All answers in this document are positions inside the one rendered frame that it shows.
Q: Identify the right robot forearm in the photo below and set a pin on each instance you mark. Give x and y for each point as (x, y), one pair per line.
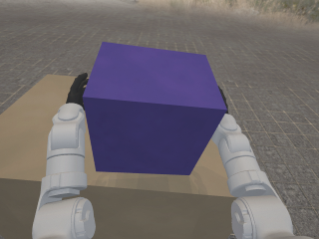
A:
(243, 172)

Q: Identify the pedestal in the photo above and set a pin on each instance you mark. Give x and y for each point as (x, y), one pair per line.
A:
(126, 205)

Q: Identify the carton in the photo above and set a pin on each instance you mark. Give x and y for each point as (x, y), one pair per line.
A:
(149, 110)

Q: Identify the right robot hand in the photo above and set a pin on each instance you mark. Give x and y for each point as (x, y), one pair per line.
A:
(224, 99)

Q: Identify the left robot forearm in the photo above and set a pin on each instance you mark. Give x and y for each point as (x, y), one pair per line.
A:
(65, 167)

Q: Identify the right robot upper arm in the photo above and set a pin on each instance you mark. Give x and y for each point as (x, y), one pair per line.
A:
(261, 217)

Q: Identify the left robot upper arm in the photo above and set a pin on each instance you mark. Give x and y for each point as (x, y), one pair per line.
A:
(65, 219)

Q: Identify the left robot hand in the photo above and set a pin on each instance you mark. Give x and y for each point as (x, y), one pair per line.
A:
(75, 95)

